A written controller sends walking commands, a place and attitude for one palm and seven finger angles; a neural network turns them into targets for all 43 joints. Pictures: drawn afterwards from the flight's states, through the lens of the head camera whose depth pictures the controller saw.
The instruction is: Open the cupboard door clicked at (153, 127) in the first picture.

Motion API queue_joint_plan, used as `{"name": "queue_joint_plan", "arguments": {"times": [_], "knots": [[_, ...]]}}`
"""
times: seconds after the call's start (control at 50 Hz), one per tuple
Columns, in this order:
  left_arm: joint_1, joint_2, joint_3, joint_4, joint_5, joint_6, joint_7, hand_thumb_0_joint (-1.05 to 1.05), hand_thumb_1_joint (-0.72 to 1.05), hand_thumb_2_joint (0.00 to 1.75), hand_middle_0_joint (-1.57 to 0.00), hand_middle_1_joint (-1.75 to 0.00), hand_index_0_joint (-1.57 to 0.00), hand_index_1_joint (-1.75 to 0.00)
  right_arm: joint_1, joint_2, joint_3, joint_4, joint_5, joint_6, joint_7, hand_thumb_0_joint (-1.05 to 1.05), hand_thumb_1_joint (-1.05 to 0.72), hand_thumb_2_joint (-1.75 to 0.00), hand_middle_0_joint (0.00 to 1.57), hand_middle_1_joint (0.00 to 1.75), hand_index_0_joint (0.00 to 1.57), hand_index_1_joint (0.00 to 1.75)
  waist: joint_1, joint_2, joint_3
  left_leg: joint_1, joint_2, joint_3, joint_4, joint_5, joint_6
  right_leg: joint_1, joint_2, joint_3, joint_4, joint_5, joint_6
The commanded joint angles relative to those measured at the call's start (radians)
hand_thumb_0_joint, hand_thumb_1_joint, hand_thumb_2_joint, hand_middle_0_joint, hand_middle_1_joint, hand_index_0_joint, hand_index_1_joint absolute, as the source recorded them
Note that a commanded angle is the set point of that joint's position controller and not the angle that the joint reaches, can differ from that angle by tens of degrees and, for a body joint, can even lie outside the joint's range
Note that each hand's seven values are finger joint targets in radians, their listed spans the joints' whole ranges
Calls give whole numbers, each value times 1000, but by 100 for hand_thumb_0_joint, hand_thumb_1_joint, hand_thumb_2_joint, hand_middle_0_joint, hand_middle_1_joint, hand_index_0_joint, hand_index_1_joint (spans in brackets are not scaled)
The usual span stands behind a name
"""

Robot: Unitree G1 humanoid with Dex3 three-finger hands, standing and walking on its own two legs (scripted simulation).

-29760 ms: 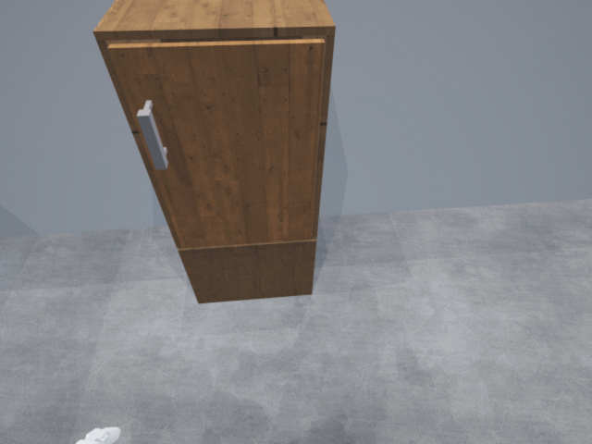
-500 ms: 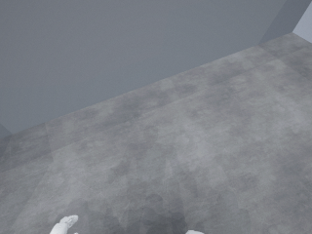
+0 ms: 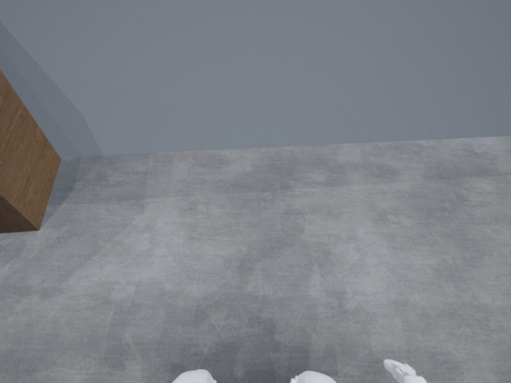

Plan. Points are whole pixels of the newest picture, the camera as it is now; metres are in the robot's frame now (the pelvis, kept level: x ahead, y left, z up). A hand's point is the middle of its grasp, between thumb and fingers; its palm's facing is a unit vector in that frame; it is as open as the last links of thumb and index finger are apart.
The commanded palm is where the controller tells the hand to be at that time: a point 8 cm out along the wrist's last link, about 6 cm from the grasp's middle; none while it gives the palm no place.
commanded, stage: turn to face it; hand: left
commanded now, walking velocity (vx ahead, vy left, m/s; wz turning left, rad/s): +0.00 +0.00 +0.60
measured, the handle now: out of the picture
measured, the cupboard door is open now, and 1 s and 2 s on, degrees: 47 47 47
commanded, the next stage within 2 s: take the last steps up to it in 1.50 s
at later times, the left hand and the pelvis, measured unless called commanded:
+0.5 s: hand out of the picture +0.04 +0.15 -0.14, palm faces +0.29 -0.92 -0.24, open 7.4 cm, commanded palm none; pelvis +0.02 -0.05 +0.02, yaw +18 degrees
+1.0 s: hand out of the picture +0.01 +0.20 -0.14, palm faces +0.55 -0.79 -0.27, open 7.4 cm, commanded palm none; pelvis +0.03 -0.05 +0.02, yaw +34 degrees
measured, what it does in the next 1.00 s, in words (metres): steps on the spot, turning left: right foot, then left foot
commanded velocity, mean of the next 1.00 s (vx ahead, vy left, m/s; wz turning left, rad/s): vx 0.00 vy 0.00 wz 0.60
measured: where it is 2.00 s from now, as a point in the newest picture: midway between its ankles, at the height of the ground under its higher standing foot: outside the picture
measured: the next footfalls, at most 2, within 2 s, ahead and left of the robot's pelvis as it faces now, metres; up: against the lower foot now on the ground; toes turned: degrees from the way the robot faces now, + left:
right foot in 0.28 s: +0.07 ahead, -0.16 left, +0.00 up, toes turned +6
left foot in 0.64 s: +0.03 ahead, +0.08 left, +0.00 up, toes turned +29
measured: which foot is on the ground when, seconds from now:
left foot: down 0.00-0.28, up 0.30-0.62, down 0.64-1.00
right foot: up 0.00-0.26, down 0.28-0.64, up 0.66-1.00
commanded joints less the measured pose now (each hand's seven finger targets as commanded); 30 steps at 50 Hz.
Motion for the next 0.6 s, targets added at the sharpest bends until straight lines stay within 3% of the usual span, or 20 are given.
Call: {"name": "queue_joint_plan", "arguments": {"times": [0.0, 0.06, 0.14, 0.18, 0.2, 0.22, 0.24, 0.26, 0.28, 0.3, 0.32, 0.34, 0.36, 0.44, 0.5, 0.54, 0.56, 0.58], "knots": [[-45, 87, 24, -110, -2, -34, -5, 0, 90, 90, -20, -30, -20, -30, 55, -213, -55, -42, 3, -15, -36, 0, -90, -90, 20, 30, 20, 30, -24, 271, -150, 158, 242, -304, -306, 294, 114, -155, 14, 102, 129, 131, 11], [-36, 77, 21, -105, -5, -36, -9, 0, 90, 90, -20, -30, -20, -30, 54, -213, -55, -41, 2, -18, -34, 0, -90, -90, 20, 30, 20, 30, -15, 213, -168, 152, 222, -299, -304, 251, 114, -100, 40, 89, 0, 129, 12], [-58, 67, 15, -121, -7, -39, -7, 0, 90, 90, -20, -30, -20, -30, 50, -224, -66, -38, -4, -5, -26, 0, -90, -90, 20, 30, 20, 30, -23, 230, -133, 80, 205, -348, -302, 147, 113, 8, 86, 56, -216, 105, 5], [-7, 69, 16, -114, -10, -46, -5, 0, 90, 90, -20, -30, -20, -30, 27, -225, -71, -46, -2, 0, -25, 0, -90, -90, 20, 30, 20, 30, -1, 243, -142, 25, 190, -370, -265, 152, 102, 119, 114, 46, -352, 153, -3], [39, 77, 21, -103, -11, -52, -3, 0, 90, 90, -20, -30, -20, -30, 3, -219, -72, -54, 3, 2, -24, 0, -90, -90, 20, 30, 20, 30, 24, 224, -157, -22, 165, -356, -217, 151, 79, 214, 119, 40, -468, 233, -4], [87, 116, 30, -96, -7, -63, 1, 0, 90, 90, -20, -30, -20, -30, -14, -193, -70, -62, 12, 2, -21, 0, -90, -90, 20, 30, 20, 30, 53, 139, -165, -107, 107, -317, -140, 81, 35, 329, 73, 83, -621, 277, -12], [111, 196, 49, -95, 8, -75, 12, 0, 90, 90, -20, -30, -20, -30, 0, -121, -62, -78, 20, 2, -16, 0, -90, -90, 20, 30, 20, 30, 65, -99, -175, -267, -15, -184, 73, -111, -40, 433, -163, 334, -776, 196, -85], [92, 249, 51, -108, 9, -74, 17, 0, 90, 90, -20, -30, -20, -30, -23, -114, -58, -96, 15, -1, -12, 0, -90, -90, 20, 30, 20, 30, 72, -262, -148, -294, -62, -91, 348, -321, -75, 330, -368, 516, -825, 290, -196], [50, 218, 37, -120, 2, -73, 19, 0, 90, 90, -20, -30, -20, -30, -5, -139, -61, -88, 8, 3, -6, 0, -90, -90, 20, 30, 20, 30, 38, -168, -132, -266, -10, -135, 500, -292, -64, 245, -353, 430, -796, 321, -231], [-9, 153, 26, -131, 0, -79, 21, 0, 90, 90, -20, -30, -20, -30, 20, -137, -66, -57, 4, 13, -2, 0, -90, -90, 20, 30, 20, 30, 1, -147, -108, -264, 12, -137, 577, -207, -70, 207, -282, 345, -783, 337, -211], [-48, 136, 23, -139, -2, -74, 23, 0, 90, 90, -20, -30, -20, -30, 35, -122, -69, -42, 6, 23, 1, 0, -90, -90, 20, 30, 20, 30, -19, -165, -105, -256, 27, -109, 606, -171, -82, 210, -240, 272, -753, 426, -191], [-59, 117, 13, -142, -4, -75, 20, 0, 90, 90, -20, -30, -20, -30, 32, -116, -59, -33, 5, 24, 6, 0, -90, -90, 20, 30, 20, 30, -26, -163, -91, -253, 38, -85, 594, -146, -94, 224, -201, 173, -720, 556, -180], [-49, 111, 11, -138, -3, -78, 20, 0, 90, 90, -20, -30, -20, -30, 26, -102, -53, -35, 9, 24, 9, 0, -90, -90, 20, 30, 20, 30, -22, -178, -91, -245, 40, -60, 544, -142, -102, 245, -191, 111, -702, 651, -176], [53, 149, 27, -104, 3, -81, 19, 0, 90, 90, -20, -30, -20, -30, -46, -58, -32, -48, 16, 17, 16, 0, -90, -90, 20, 30, 20, 30, 32, -99, -127, -176, 25, 25, 259, -154, -109, 374, -204, 36, -625, 855, -171], [88, 175, 36, -87, 6, -79, 16, 0, 90, 90, -20, -30, -20, -30, -59, -56, -25, -57, 18, 8, 15, 0, -90, -90, 20, 30, 20, 30, 50, -145, -146, -111, 11, 58, 123, -158, -92, 395, -230, 31, -579, 917, -173], [79, 176, 40, -81, 4, -77, 12, 0, 90, 90, -20, -30, -20, -30, -29, -65, -27, -55, 17, 3, 11, 0, -90, -90, 20, 30, 20, 30, 33, -157, -150, -38, 0, 74, 15, -102, -80, 371, -229, -1, -531, 915, -150], [66, 176, 41, -84, -1, -75, 9, 0, 90, 90, -20, -30, -20, -30, 1, -80, -29, -46, 15, 1, 9, 0, -90, -90, 20, 30, 20, 30, 12, -134, -160, 37, -6, 73, -58, -30, -71, 331, -220, -26, -488, 877, -125], [43, 172, 41, -90, -9, -73, 6, 0, 90, 90, -20, -30, -20, -30, 57, -108, -37, -32, 12, -4, 7, 0, -90, -90, 20, 30, 20, 30, -29, -74, -183, 162, 6, 50, -167, 90, -55, 252, -209, -53, -393, 817, -88]]}}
